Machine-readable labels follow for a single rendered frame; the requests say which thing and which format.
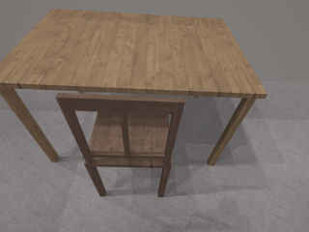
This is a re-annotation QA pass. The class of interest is table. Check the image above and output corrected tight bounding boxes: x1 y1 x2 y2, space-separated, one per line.
0 9 267 166

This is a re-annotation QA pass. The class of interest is chair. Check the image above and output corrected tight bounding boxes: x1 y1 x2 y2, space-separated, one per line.
55 93 185 198

